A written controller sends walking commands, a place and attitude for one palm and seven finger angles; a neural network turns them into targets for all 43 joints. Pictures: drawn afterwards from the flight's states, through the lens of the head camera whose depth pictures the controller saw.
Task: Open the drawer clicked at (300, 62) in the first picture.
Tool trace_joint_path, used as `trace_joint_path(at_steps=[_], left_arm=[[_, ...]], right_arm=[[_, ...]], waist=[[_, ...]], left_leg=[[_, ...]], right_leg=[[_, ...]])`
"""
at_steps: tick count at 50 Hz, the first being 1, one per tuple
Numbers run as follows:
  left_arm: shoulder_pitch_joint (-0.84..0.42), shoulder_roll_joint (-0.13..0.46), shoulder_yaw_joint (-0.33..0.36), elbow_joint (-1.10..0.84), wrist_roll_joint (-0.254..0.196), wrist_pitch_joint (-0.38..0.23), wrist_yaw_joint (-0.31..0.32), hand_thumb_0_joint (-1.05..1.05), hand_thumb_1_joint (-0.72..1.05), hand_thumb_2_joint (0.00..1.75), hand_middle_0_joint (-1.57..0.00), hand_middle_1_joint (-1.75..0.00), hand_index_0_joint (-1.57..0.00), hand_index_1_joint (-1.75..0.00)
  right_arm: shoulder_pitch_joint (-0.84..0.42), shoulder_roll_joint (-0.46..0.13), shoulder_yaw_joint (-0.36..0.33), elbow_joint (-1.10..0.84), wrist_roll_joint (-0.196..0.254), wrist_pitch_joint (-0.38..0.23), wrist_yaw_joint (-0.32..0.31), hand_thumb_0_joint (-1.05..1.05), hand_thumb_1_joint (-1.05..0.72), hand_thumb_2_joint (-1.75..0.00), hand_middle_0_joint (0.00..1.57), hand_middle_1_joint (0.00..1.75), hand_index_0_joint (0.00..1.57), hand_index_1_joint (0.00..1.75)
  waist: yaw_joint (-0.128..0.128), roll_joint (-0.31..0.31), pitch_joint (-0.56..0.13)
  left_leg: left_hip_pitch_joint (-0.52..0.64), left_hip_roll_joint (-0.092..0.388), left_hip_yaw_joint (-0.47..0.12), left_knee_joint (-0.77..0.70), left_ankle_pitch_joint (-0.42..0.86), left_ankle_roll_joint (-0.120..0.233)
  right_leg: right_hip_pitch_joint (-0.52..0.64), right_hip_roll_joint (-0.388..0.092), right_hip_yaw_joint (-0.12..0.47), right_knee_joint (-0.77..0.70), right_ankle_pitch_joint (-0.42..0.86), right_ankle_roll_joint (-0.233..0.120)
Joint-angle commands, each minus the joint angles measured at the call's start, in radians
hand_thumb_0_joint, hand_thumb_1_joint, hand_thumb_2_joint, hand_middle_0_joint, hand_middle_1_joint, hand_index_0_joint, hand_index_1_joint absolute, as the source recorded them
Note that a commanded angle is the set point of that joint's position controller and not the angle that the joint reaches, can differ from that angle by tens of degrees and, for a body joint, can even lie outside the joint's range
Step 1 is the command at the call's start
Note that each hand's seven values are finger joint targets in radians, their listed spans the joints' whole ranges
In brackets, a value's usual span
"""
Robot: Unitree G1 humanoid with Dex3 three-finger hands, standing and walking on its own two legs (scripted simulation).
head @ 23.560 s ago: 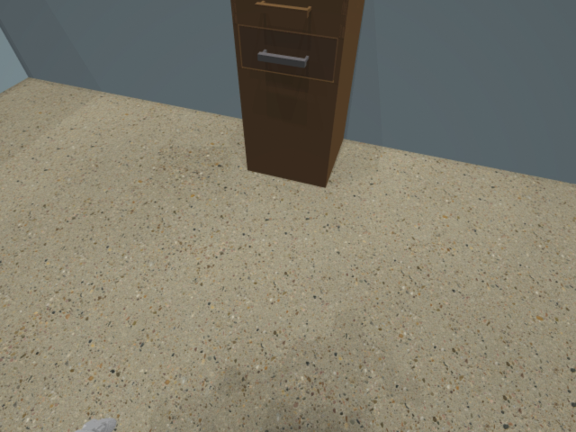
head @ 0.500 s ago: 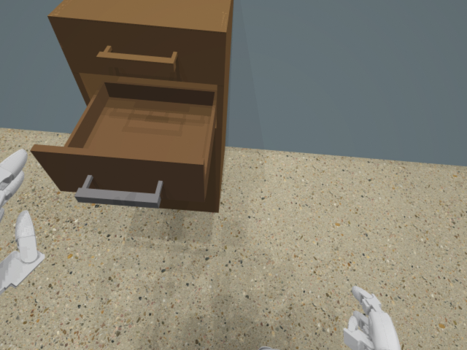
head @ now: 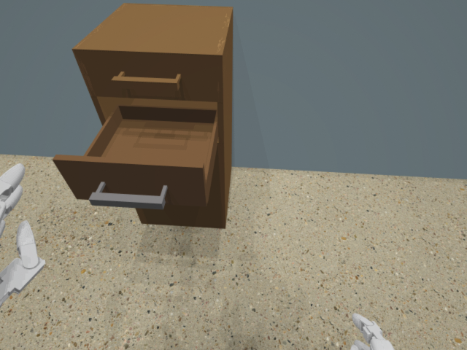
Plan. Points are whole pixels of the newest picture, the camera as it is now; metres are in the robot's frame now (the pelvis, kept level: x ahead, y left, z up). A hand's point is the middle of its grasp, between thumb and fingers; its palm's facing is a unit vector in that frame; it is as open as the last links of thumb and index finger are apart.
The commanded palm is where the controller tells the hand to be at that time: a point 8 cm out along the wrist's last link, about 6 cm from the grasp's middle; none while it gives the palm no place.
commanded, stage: stop stepping back and stand still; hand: left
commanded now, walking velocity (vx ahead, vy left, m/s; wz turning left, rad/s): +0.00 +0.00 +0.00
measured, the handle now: (130, 194) +0.52 +0.29 -0.11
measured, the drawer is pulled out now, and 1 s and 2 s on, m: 0.30 0.30 0.30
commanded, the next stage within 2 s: let the arm hang, fingers relaxed in 0.08 s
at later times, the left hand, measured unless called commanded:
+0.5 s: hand out of the picture +0.05 +0.19 -0.17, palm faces +0.03 -0.98 -0.18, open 7.0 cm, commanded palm none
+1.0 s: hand out of the picture -0.01 +0.19 -0.16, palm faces +0.01 -0.98 -0.20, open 7.4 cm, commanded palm none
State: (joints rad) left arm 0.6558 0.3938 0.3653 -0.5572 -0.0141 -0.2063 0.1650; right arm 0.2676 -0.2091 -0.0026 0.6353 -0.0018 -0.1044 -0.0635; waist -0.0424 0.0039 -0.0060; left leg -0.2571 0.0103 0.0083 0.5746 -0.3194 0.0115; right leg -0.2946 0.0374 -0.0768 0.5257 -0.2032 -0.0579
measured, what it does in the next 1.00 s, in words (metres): stands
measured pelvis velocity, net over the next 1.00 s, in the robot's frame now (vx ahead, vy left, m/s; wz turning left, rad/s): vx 0.00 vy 0.02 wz -0.01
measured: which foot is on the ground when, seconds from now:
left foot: down 0.00-1.00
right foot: down 0.00-1.00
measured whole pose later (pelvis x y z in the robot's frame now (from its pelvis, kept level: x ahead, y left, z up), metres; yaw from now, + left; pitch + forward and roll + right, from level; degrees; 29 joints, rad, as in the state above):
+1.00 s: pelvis +0.00 +0.02 +0.01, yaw -1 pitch -2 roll +0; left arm 0.28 0.14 0.00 1.15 0.01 0.01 0.03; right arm 0.34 -0.10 0.01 1.13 -0.01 0.01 -0.03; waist -0.01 0.01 0.06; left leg -0.14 -0.02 0.05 0.39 -0.21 0.03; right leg -0.20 0.01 -0.05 0.40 -0.16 -0.04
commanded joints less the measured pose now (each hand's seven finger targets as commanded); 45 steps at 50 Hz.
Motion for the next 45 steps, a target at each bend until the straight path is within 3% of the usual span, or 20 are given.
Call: trace_joint_path(at_steps=[1,2,3,5,6,8,9,10,11,13,14,16,17,19,22,25,28,32,37,45], left_arm=[[-0.053,0.125,0.091,-0.149,-0.014,-0.065,0.013,0.0,0.9,0.9,-0.2,-0.3,-0.2,-0.3],[-0.058,0.117,0.087,-0.148,-0.018,-0.064,0.011,0.0,0.9,0.9,-0.2,-0.3,-0.2,-0.3],[-0.064,0.126,0.087,-0.163,-0.016,-0.064,0.012,0.0,0.9,0.9,-0.2,-0.3,-0.2,-0.3],[-0.02,0.122,0.087,-0.179,-0.009,-0.063,0.019,0.0,0.9,0.9,-0.2,-0.3,-0.2,-0.3],[-0.022,0.119,0.075,-0.212,-0.01,-0.064,0.021,0.0,0.9,0.9,-0.2,-0.3,-0.2,-0.3],[-0.024,0.131,0.075,-0.257,-0.014,-0.066,0.024,0.0,0.9,0.9,-0.2,-0.3,-0.2,-0.3],[-0.173,-0.032,-0.283,0.627,0.09,0.107,-0.123,0.0,0.9,0.9,-0.2,-0.3,-0.2,-0.3],[-0.151,-0.053,-0.232,0.664,0.062,0.181,-0.144,0.0,0.9,0.9,-0.2,-0.3,-0.2,-0.3],[-0.19,-0.094,-0.253,0.696,0.051,0.197,-0.147,0.0,0.9,0.9,-0.2,-0.3,-0.2,-0.3],[-0.253,-0.095,-0.277,0.797,0.052,0.201,-0.149,0.0,0.9,0.9,-0.2,-0.3,-0.2,-0.3],[-0.278,-0.076,-0.28,0.861,0.053,0.204,-0.15,0.0,0.9,0.9,-0.2,-0.3,-0.2,-0.3],[-0.317,-0.047,-0.286,1.019,0.05,0.207,-0.147,0.0,0.9,0.9,-0.2,-0.3,-0.2,-0.3],[-0.347,-0.048,-0.293,1.094,0.047,0.21,-0.145,0.0,0.9,0.9,-0.2,-0.3,-0.2,-0.3],[-0.384,-0.047,-0.309,1.23,0.039,0.213,-0.143,0.0,0.9,0.9,-0.2,-0.3,-0.2,-0.3],[-0.378,-0.044,-0.322,1.387,0.035,0.209,-0.143,0.0,0.9,0.9,-0.2,-0.3,-0.2,-0.3],[-0.35,-0.082,-0.318,1.489,0.032,0.202,-0.141,0.0,0.9,0.9,-0.2,-0.3,-0.2,-0.3],[-0.35,-0.095,-0.327,1.556,0.031,0.2,-0.141,0.0,0.9,0.9,-0.2,-0.3,-0.2,-0.3],[-0.325,-0.106,-0.339,1.628,0.028,0.2,-0.137,0.0,0.9,0.9,-0.2,-0.3,-0.2,-0.3],[-0.302,-0.124,-0.346,1.679,0.025,0.2,-0.131,0.0,0.9,0.9,-0.2,-0.3,-0.2,-0.3],[-0.295,-0.14,-0.344,1.696,0.026,0.206,-0.125,0.0,0.9,0.9,-0.2,-0.3,-0.2,-0.3]], right_arm=[[-0.115,-0.107,-0.058,-0.14,0.013,-0.03,0.007,0.0,-0.9,-0.9,0.2,0.3,0.2,0.3],[-0.126,-0.104,-0.054,-0.142,0.016,-0.024,0.01,0.0,-0.9,-0.9,0.2,0.3,0.2,0.3],[-0.134,-0.095,-0.046,-0.146,0.016,-0.025,0.01,0.0,-0.9,-0.9,0.2,0.3,0.2,0.3],[-0.132,-0.089,-0.035,-0.149,0.011,-0.027,0.002,0.0,-0.9,-0.9,0.2,0.3,0.2,0.3],[-0.134,-0.096,-0.033,-0.155,0.009,-0.032,-0.001,0.0,-0.9,-0.9,0.2,0.3,0.2,0.3],[-0.155,-0.121,-0.04,-0.175,0.007,-0.035,-0.009,0.0,-0.9,-0.9,0.2,0.3,0.2,0.3],[-0.136,-0.267,-0.095,0.097,-0.01,-0.065,0.096,0.0,-0.9,-0.9,0.2,0.3,0.2,0.3],[-0.046,-0.175,-0.069,0.087,-0.001,0.003,0.089,0.0,-0.9,-0.9,0.2,0.3,0.2,0.3],[-0.051,-0.139,-0.052,0.07,-0.009,0.023,0.081,0.0,-0.9,-0.9,0.2,0.3,0.2,0.3],[-0.059,-0.141,-0.036,0.061,-0.022,0.034,0.068,0.0,-0.9,-0.9,0.2,0.3,0.2,0.3],[-0.067,-0.147,-0.033,0.069,-0.02,0.042,0.063,0.0,-0.9,-0.9,0.2,0.3,0.2,0.3],[-0.065,-0.142,-0.03,0.105,-0.015,0.067,0.054,0.0,-0.9,-0.9,0.2,0.3,0.2,0.3],[-0.058,-0.13,-0.028,0.128,-0.015,0.079,0.054,0.0,-0.9,-0.9,0.2,0.3,0.2,0.3],[-0.064,-0.1,-0.012,0.182,-0.017,0.092,0.051,0.0,-0.9,-0.9,0.2,0.3,0.2,0.3],[-0.055,-0.097,-0.005,0.245,-0.01,0.101,0.046,0.0,-0.9,-0.9,0.2,0.3,0.2,0.3],[-0.008,-0.064,-0.005,0.308,-0.015,0.104,0.04,0.0,-0.9,-0.9,0.2,0.3,0.2,0.3],[0.045,-0.05,-0.011,0.354,-0.01,0.108,0.036,0.0,-0.9,-0.9,0.2,0.3,0.2,0.3],[0.083,-0.043,-0.007,0.405,-0.007,0.111,0.031,0.0,-0.9,-0.9,0.2,0.3,0.2,0.3],[0.122,-0.031,-0.001,0.449,-0.004,0.107,0.025,0.0,-0.9,-0.9,0.2,0.3,0.2,0.3],[0.165,0.005,-0.002,0.486,-0.009,0.109,0.025,0.0,-0.9,-0.9,0.2,0.3,0.2,0.3]], waist=[[0.005,-0.159,-0.001],[0.004,-0.134,-0.009],[0.009,-0.147,-0.023],[0.011,-0.091,-0.053],[0.015,-0.036,-0.041],[0.032,0.048,-0.029],[-0.022,0.084,0.044],[0.0,0.098,-0.028],[0.015,0.068,-0.046],[0.032,-0.076,-0.079],[0.042,-0.127,-0.077],[0.044,-0.168,-0.075],[0.034,-0.101,-0.048],[0.038,0.04,0.016],[0.047,0.061,0.048],[0.047,0.141,0.011],[0.039,0.041,0.014],[0.04,0.033,0.074],[0.041,0.013,0.067],[0.041,-0.002,0.131]], left_leg=[[-0.134,-0.009,-0.01,0.182,-0.067,0.015],[-0.132,0.002,-0.026,0.173,-0.068,0.015],[-0.109,0.011,-0.027,0.095,-0.069,0.018],[0.016,-0.002,0.01,-0.097,0.014,0.027],[0.051,0.014,-0.001,-0.172,0.034,0.033],[0.041,0.097,-0.089,-0.241,0.102,0.052],[-0.093,0.138,-0.165,-0.077,0.225,0.051],[-0.083,0.145,-0.14,-0.126,0.253,0.06],[-0.136,0.158,-0.182,-0.14,0.219,0.075],[-0.11,0.154,-0.19,-0.122,0.356,0.083],[-0.102,0.124,-0.154,-0.104,0.376,0.066],[-0.039,0.051,-0.086,-0.078,0.266,0.029],[-0.004,0.039,-0.073,-0.096,0.244,0.023],[-0.006,0.059,-0.08,-0.171,0.237,0.022],[-0.009,0.075,-0.097,-0.23,0.136,0.025],[0.019,0.065,-0.077,-0.246,0.072,0.023],[0.046,0.076,-0.078,-0.25,0.076,0.027],[0.057,0.078,-0.074,-0.261,0.089,0.029],[0.07,0.087,-0.075,-0.271,0.127,0.031],[0.021,0.079,-0.078,-0.29,0.035,0.033]], right_leg=[[0.034,-0.316,0.455,-0.386,-0.348,-0.052],[0.049,-0.31,0.419,-0.357,-0.251,-0.062],[0.074,-0.301,0.354,-0.327,-0.177,-0.063],[0.067,-0.242,0.266,-0.291,-0.147,-0.029],[0.058,-0.21,0.234,-0.271,-0.153,-0.006],[0.091,-0.123,0.174,-0.186,-0.058,0.04],[-0.065,-0.139,0.085,0.02,0.06,0.03],[-0.013,-0.103,0.093,0.052,0.049,0.034],[0.011,-0.085,0.07,0.079,-0.037,0.036],[0.067,-0.084,0.078,0.054,0.044,0.036],[0.111,-0.101,0.097,0.011,0.126,0.029],[0.135,-0.164,0.176,-0.068,0.234,-0.011],[0.102,-0.17,0.177,-0.082,0.224,-0.021],[0.099,-0.142,0.163,-0.107,0.159,-0.003],[0.122,-0.121,0.168,-0.177,0.028,0.01],[0.149,-0.127,0.167,-0.217,-0.004,0.003],[0.139,-0.13,0.158,-0.239,-0.023,0.004],[0.099,-0.13,0.153,-0.252,-0.036,0.0],[0.115,-0.13,0.138,-0.233,-0.001,0.0],[0.086,-0.123,0.142,-0.233,-0.075,0.002]])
